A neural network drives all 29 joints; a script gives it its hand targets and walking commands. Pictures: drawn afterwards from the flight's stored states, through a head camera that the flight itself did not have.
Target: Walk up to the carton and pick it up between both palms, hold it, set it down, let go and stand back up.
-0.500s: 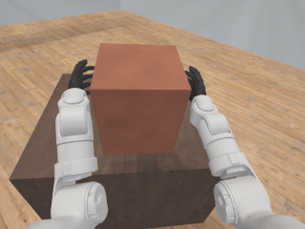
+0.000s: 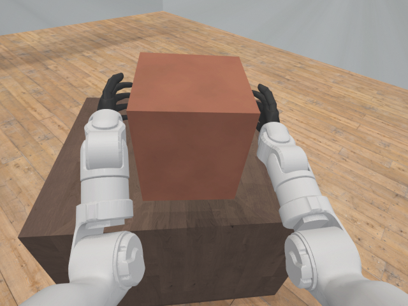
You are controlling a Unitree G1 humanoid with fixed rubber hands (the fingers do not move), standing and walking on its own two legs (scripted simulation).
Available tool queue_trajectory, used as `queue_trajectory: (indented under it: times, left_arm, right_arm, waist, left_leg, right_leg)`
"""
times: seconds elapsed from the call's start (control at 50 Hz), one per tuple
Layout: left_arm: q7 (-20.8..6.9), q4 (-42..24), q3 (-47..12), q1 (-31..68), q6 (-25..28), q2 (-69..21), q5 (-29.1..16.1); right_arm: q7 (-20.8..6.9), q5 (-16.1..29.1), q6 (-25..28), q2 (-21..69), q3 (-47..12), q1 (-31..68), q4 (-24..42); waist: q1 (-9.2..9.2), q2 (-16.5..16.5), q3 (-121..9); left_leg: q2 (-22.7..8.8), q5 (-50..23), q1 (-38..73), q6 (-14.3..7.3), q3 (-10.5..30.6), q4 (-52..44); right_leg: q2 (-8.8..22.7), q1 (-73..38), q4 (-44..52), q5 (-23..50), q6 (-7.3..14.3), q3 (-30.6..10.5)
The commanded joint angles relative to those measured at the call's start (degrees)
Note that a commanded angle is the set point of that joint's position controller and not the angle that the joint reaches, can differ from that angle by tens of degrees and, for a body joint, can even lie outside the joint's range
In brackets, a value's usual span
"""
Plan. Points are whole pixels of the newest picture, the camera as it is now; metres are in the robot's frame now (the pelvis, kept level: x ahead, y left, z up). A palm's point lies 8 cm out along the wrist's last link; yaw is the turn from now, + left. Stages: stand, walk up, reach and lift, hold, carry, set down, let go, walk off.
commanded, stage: hold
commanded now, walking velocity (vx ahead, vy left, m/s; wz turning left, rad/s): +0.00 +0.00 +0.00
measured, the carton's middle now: (190, 130) +0.43 +0.01 +0.15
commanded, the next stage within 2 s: set down in 1.22 s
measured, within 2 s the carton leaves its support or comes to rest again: neither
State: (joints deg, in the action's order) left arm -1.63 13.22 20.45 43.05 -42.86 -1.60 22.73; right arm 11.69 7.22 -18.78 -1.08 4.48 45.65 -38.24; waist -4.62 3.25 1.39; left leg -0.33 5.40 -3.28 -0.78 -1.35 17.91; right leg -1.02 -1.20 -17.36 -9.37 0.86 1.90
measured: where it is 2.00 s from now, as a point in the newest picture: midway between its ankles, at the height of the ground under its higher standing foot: outside the picture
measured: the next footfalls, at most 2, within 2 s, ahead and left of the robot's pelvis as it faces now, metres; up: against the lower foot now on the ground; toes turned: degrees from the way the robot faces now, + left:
none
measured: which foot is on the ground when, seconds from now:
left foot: down 0.00-1.00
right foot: down 0.00-1.00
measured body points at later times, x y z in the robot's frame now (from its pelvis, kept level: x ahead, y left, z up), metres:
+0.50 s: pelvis +0.01 +0.00 +0.00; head -0.05 +0.03 +0.44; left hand +0.38 +0.17 +0.21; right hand +0.38 -0.14 +0.20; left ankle +0.06 +0.11 -0.75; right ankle +0.02 -0.11 -0.75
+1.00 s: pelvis +0.01 -0.01 +0.00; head -0.05 +0.03 +0.44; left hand +0.38 +0.17 +0.20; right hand +0.39 -0.13 +0.20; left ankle +0.06 +0.11 -0.75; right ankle +0.02 -0.11 -0.75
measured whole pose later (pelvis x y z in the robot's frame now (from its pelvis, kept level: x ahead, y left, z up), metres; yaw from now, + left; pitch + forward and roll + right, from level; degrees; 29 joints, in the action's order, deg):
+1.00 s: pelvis +0.01 -0.01 +0.00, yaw +1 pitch -11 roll +0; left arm -3.6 8.0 21.2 38.4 -45.3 -1.5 22.9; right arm 14.5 9.0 -21.4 0.7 1.2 42.1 -33.8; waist -5.4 5.4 2.5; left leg -0.7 7.2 -0.9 0.2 0.0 19.1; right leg -1.5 -4.4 -17.6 -11.1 1.6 3.2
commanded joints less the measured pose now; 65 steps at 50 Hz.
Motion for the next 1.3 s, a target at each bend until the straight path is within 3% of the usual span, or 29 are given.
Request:
queue_trajectory:
  times: [0.0,0.06,0.08,0.14,0.16,0.22,0.28,0.34,0.38,0.44,0.56,0.68,0.7,0.82,0.86,0.9,0.94,0.96,0.98,1.0,1.04,1.08,1.14,1.18,1.2,1.22,1.24,1.26,1.28]
  left_arm:
    - [-8.87,-6.01,-24.13,32.58,2.93,-28.51,-10.39]
    - [-9.62,-4.71,-22.02,31.87,2.32,-26.85,-9.80]
    - [-10.08,-6.74,-22.67,32.03,2.31,-27.48,-9.16]
    - [-10.38,-9.70,-24.18,32.61,2.38,-26.84,-10.30]
    - [-10.51,-8.66,-23.59,31.79,2.21,-26.90,-9.89]
    - [-10.58,-13.62,-28.53,30.34,2.20,-28.40,-11.74]
    - [-10.45,-14.03,-29.82,31.74,1.99,-29.21,-11.47]
    - [-10.37,-15.68,-30.43,29.97,1.64,-28.82,-11.36]
    - [-10.68,-12.88,-29.33,32.03,1.41,-28.28,-11.31]
    - [-10.09,-11.73,-28.96,33.68,1.26,-29.48,-10.15]
    - [-9.74,-12.35,-28.34,32.81,1.27,-30.01,-10.36]
    - [-10.71,-6.84,-22.67,30.13,0.62,-26.08,-9.02]
    - [-10.81,-7.33,-23.29,30.46,0.76,-26.94,-8.79]
    - [-10.07,-15.06,-28.09,29.79,1.90,-28.81,-11.98]
    - [-10.78,-12.13,-26.65,30.60,1.47,-26.25,-11.04]
    - [-11.53,-9.96,-24.89,32.02,1.14,-25.75,-9.43]
    - [-12.02,-7.87,-24.97,33.17,0.93,-26.55,-9.05]
    - [-12.04,-7.13,-25.59,34.17,1.00,-27.41,-9.28]
    - [-11.82,-8.04,-26.83,36.99,1.33,-28.65,-9.88]
    - [-11.39,-11.15,-28.26,37.96,1.84,-29.24,-10.82]
    - [-10.79,-12.11,-30.89,36.83,2.46,-29.99,-12.92]
    - [-10.37,-14.07,-31.30,33.44,2.38,-30.91,-13.35]
    - [-10.34,-14.22,-28.76,27.85,1.21,-27.91,-11.97]
    - [-11.02,-12.71,-26.33,24.89,0.20,-26.77,-9.83]
    - [-11.52,-13.44,-25.46,24.91,-0.02,-26.38,-9.24]
    - [-11.86,-12.96,-26.13,23.24,-0.69,-25.11,-10.59]
    - [-12.12,-11.98,-24.85,23.37,-1.01,-26.04,-9.66]
    - [-12.40,-13.52,-24.76,23.99,-1.17,-25.16,-10.17]
    - [-12.63,-13.79,-24.90,24.67,-0.88,-24.96,-9.70]
  right_arm:
    - [-6.72,5.84,5.64,27.75,-16.99,45.69,20.57]
    - [-6.14,6.23,4.15,28.77,-17.94,42.96,18.08]
    - [-6.01,6.18,3.39,28.89,-17.36,40.08,16.24]
    - [-5.73,7.36,3.35,29.20,-20.24,41.20,21.87]
    - [-5.42,7.72,2.91,28.83,-19.43,39.91,19.76]
    - [-4.31,9.33,3.54,29.31,-21.51,39.29,25.83]
    - [-4.04,8.26,3.56,27.70,-19.81,40.76,26.60]
    - [-4.74,7.51,2.93,27.45,-19.80,37.45,25.80]
    - [-5.01,7.08,2.64,26.62,-18.24,38.53,23.73]
    - [-5.93,6.60,3.16,27.28,-17.69,40.93,22.87]
    - [-6.29,7.85,3.40,27.75,-19.93,43.31,24.69]
    - [-5.94,6.27,2.69,27.25,-18.68,39.64,18.71]
    - [-6.00,6.21,2.30,28.13,-18.76,40.22,18.54]
    - [-4.38,10.09,3.56,29.19,-23.24,41.68,29.65]
    - [-3.90,7.85,2.03,28.25,-21.07,39.14,24.52]
    - [-4.04,6.49,1.17,28.75,-18.52,38.24,20.43]
    - [-4.46,6.09,1.16,28.65,-17.62,39.81,20.24]
    - [-4.80,5.49,1.77,28.82,-16.71,39.64,20.03]
    - [-5.07,4.72,2.18,29.13,-16.18,41.51,19.57]
    - [-5.42,5.96,2.72,30.21,-17.47,42.42,21.97]
    - [-5.03,6.81,3.70,29.19,-17.78,43.66,24.98]
    - [-4.56,7.61,3.79,29.03,-18.64,43.05,26.85]
    - [-3.60,9.52,2.11,27.36,-21.66,39.49,27.15]
    - [-3.07,9.61,1.19,26.22,-21.84,36.76,26.85]
    - [-3.04,9.82,0.78,26.81,-22.67,36.85,26.56]
    - [-3.12,11.18,0.48,28.93,-24.47,35.23,29.51]
    - [-3.22,10.85,0.07,27.84,-25.12,36.68,31.01]
    - [-3.07,11.31,0.07,28.90,-26.83,37.68,32.59]
    - [-3.43,10.86,0.38,29.36,-26.02,36.66,31.89]
  waist:
    - [-0.28,-3.59,-26.42]
    - [0.60,-1.46,-21.92]
    - [-0.96,-2.78,-20.37]
    - [-0.61,-2.11,-22.92]
    - [-0.93,-2.54,-21.16]
    - [-2.29,-6.03,-25.72]
    - [-4.10,-6.57,-22.11]
    - [-4.14,-8.91,-20.42]
    - [-3.72,-9.07,-16.98]
    - [-2.77,-7.47,-19.34]
    - [-1.10,-5.94,-22.92]
    - [-0.01,-3.47,-19.08]
    - [-0.01,-2.05,-20.30]
    - [-0.93,-3.38,-27.29]
    - [-2.81,-2.41,-20.53]
    - [-2.38,-4.25,-14.91]
    - [-1.90,-4.37,-14.35]
    - [-2.15,-6.62,-14.57]
    - [-3.16,-7.94,-16.69]
    - [-2.61,-8.63,-21.58]
    - [-3.61,-10.38,-26.85]
    - [-4.42,-8.84,-28.07]
    - [-2.74,-6.85,-25.25]
    - [-2.96,-5.66,-21.58]
    - [-1.44,-4.50,-21.33]
    - [-2.29,-2.21,-20.37]
    - [-1.52,-0.14,-17.18]
    - [-0.31,-1.02,-20.14]
    - [-0.38,-1.41,-18.17]
  left_leg:
    - [0.97,-8.95,15.36,-0.18,-1.55,0.56]
    - [1.63,-5.91,12.62,-1.12,-1.90,0.03]
    - [1.63,-7.51,13.99,-0.73,-1.96,0.05]
    - [1.96,-9.71,14.53,-0.11,-1.53,0.56]
    - [1.79,-9.80,13.30,0.15,-1.61,0.78]
    - [1.94,-17.18,16.50,1.35,-0.84,3.05]
    - [1.74,-12.05,16.23,1.43,-0.10,1.70]
    - [1.37,-10.92,14.78,2.01,0.30,0.80]
    - [0.93,-5.91,11.98,1.96,-0.12,-0.11]
    - [0.69,-4.02,11.98,1.43,-0.53,-1.10]
    - [0.24,-7.74,13.40,1.25,-0.40,-0.37]
    - [0.89,-5.22,12.19,-0.38,-1.50,-1.43]
    - [0.90,-4.51,12.64,-0.75,-1.84,-1.75]
    - [2.04,-17.83,17.44,0.74,-1.39,3.24]
    - [2.20,-10.93,15.70,0.60,-1.14,1.65]
    - [2.28,-2.09,11.76,-0.51,-0.80,-0.97]
    - [1.30,2.61,9.08,-0.02,-1.59,-1.47]
    - [0.85,4.15,8.07,0.36,-1.68,-1.77]
    - [0.84,3.49,8.60,0.51,-1.93,-2.05]
    - [1.06,-0.84,10.74,0.63,-1.50,-1.33]
    - [0.96,-8.55,15.03,2.31,-0.46,1.63]
    - [1.77,-14.79,17.61,1.86,-0.79,3.37]
    - [1.83,-18.87,17.38,1.88,-0.85,3.30]
    - [1.89,-16.57,16.21,1.76,-0.68,2.13]
    - [1.91,-15.45,15.28,1.15,-1.13,1.58]
    - [2.31,-11.23,15.27,0.57,0.28,0.18]
    - [2.42,-8.41,12.45,-0.10,0.21,0.06]
    - [2.57,-7.04,12.75,-0.30,0.08,-0.64]
    - [2.62,-6.59,12.54,-0.38,-0.59,-0.67]
  right_leg:
    - [-2.36,0.79,4.17,6.79,-3.02,2.94]
    - [-1.76,0.79,4.89,7.16,-3.54,2.30]
    - [-1.21,1.31,4.29,8.29,-3.32,1.75]
    - [-1.71,-1.17,3.67,10.42,-3.59,1.97]
    - [-1.72,-1.20,3.65,10.79,-3.94,2.09]
    - [-1.78,-2.28,2.98,16.92,-3.73,2.30]
    - [-1.81,-0.34,3.93,10.61,-3.56,2.95]
    - [-1.07,-0.07,3.96,8.68,-2.60,2.19]
    - [-1.01,1.57,4.33,3.37,-2.23,2.77]
    - [-1.23,2.95,4.38,1.16,-2.11,2.71]
    - [-1.53,0.74,4.03,3.20,-2.11,2.58]
    - [-1.51,0.44,4.79,3.97,-2.49,2.02]
    - [-1.64,1.04,4.96,3.74,-2.55,2.42]
    - [-2.23,-3.49,2.80,18.40,-3.93,2.54]
    - [-1.38,-0.22,4.25,11.93,-4.12,2.23]
    - [-0.42,3.28,5.44,3.24,-3.73,1.38]
    - [-0.32,3.51,4.97,-2.52,-3.28,2.00]
    - [0.23,3.50,3.93,-3.58,-2.94,0.86]
    - [-0.15,2.85,3.48,-3.57,-2.57,1.78]
    - [-0.38,2.09,2.66,0.21,-2.71,2.04]
    - [-0.91,0.88,2.14,5.91,-2.85,2.51]
    - [-1.63,-0.62,2.52,11.68,-2.62,2.93]
    - [-1.50,-3.27,2.63,19.25,-3.39,2.13]
    - [-1.56,-3.74,3.22,18.85,-3.67,1.91]
    - [-1.94,-3.95,3.80,17.96,-4.20,2.39]
    - [-1.59,-4.90,4.02,18.81,-3.43,2.34]
    - [-1.05,-4.98,3.37,17.52,-3.45,2.26]
    - [-1.41,-5.95,3.52,16.11,-3.80,2.16]
    - [-1.46,-5.38,3.69,14.87,-3.49,2.34]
